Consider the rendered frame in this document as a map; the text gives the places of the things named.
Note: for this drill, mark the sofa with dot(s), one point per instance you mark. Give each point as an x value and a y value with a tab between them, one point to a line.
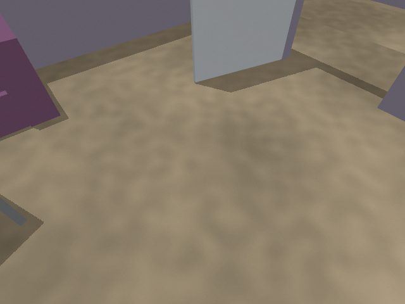
24	100

